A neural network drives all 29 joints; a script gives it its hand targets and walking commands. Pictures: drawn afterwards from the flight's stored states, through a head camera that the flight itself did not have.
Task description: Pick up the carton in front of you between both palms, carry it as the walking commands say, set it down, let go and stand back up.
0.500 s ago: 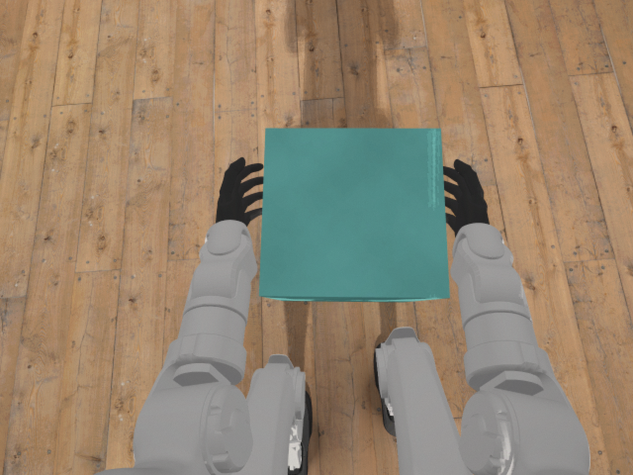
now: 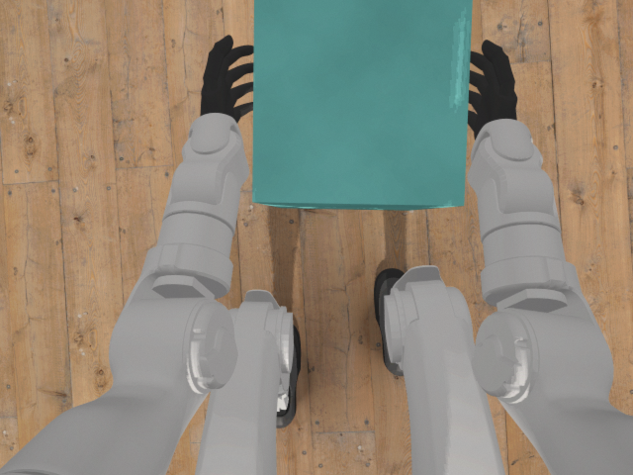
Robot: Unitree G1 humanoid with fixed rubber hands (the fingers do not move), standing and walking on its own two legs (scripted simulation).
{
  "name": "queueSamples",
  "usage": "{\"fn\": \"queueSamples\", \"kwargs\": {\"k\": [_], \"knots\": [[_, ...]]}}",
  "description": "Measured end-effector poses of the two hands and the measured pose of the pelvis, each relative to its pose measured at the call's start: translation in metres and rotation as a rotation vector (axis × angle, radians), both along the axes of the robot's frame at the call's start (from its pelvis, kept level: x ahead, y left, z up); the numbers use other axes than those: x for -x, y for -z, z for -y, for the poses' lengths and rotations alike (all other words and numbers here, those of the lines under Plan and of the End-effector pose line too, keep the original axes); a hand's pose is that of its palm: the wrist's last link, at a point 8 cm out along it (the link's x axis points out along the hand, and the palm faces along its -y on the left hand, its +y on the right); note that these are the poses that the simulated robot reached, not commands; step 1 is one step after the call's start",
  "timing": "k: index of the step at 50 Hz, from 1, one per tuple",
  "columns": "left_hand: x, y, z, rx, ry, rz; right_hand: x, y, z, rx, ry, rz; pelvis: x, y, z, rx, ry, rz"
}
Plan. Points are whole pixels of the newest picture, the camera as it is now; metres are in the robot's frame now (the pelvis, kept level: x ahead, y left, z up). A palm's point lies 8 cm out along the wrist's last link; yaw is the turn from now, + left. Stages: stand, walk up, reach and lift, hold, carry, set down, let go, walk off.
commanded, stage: set down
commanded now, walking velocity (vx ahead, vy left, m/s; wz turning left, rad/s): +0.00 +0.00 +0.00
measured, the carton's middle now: (351, 130) +0.50 -0.08 -0.20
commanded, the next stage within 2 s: none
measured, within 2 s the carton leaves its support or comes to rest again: rests again in 1.10 s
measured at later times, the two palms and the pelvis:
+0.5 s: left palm (252, 125) +0.54 +0.05 -0.23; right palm (473, 116) +0.50 -0.24 -0.22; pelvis +0.00 +0.01 -0.07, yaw +0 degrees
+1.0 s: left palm (257, 135) +0.53 +0.05 -0.25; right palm (474, 124) +0.49 -0.25 -0.24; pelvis -0.01 +0.01 -0.08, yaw +0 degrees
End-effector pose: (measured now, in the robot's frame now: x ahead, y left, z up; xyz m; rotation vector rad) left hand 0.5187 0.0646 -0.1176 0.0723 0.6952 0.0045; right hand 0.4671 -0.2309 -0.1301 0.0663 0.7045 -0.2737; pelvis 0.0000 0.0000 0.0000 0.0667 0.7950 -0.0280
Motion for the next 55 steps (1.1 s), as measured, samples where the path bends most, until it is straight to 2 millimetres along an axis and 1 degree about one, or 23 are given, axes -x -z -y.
{"fn": "queueSamples", "kwargs": {"k": [10, 14, 18, 24, 29, 36, 42, 55], "knots": [[-0.015, 0.063, 0.006, -0.015, 0.03, -0.028, -0.011, 0.061, 0.006, 0.027, -0.013, -0.038, 0.007, 0.039, -0.001, 0.007, -0.008, 0.03], [-0.019, 0.086, 0.014, -0.012, 0.048, -0.042, -0.018, 0.076, 0.015, 0.047, -0.017, -0.063, 0.006, 0.052, -0.004, 0.014, -0.006, 0.042], [-0.021, 0.101, 0.018, 0.003, 0.05, -0.041, -0.024, 0.083, 0.019, 0.047, -0.027, -0.061, 0.003, 0.062, -0.005, 0.022, -0.014, 0.063], [-0.02, 0.109, 0.012, 0.01, 0.048, -0.047, -0.029, 0.085, 0.014, 0.042, -0.027, -0.065, 0.001, 0.07, -0.008, 0.03, -0.022, 0.061], [-0.016, 0.114, 0.008, 0.011, 0.059, -0.06, -0.028, 0.089, 0.011, 0.042, -0.038, -0.079, 0.002, 0.073, -0.011, 0.035, -0.035, 0.059], [-0.011, 0.124, 0.009, 0.018, 0.081, -0.075, -0.024, 0.096, 0.014, 0.047, -0.043, -0.096, 0.007, 0.076, -0.013, 0.043, -0.047, 0.068], [-0.008, 0.134, 0.009, 0.021, 0.092, -0.08, -0.025, 0.102, 0.016, 0.046, -0.048, -0.102, 0.01, 0.078, -0.012, 0.049, -0.046, 0.085], [-0.011, 0.135, 0.013, 0.042, 0.134, -0.078, -0.023, 0.111, 0.024, 0.037, -0.066, -0.103, 0.013, 0.078, -0.006, 0.044, -0.044, 0.112]]}}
